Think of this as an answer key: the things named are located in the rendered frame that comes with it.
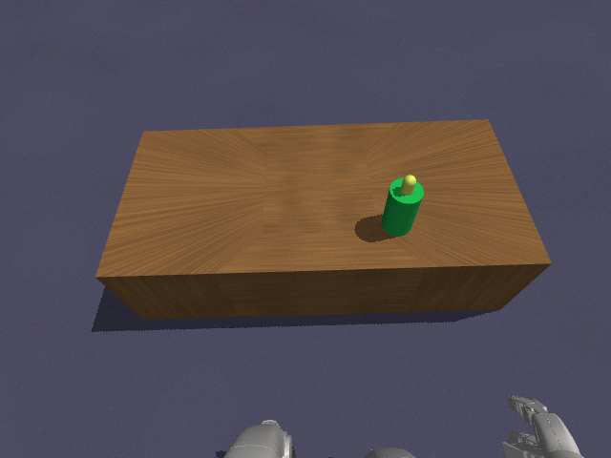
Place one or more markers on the bottle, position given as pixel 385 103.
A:
pixel 404 198

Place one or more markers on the right robot hand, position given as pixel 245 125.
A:
pixel 550 432

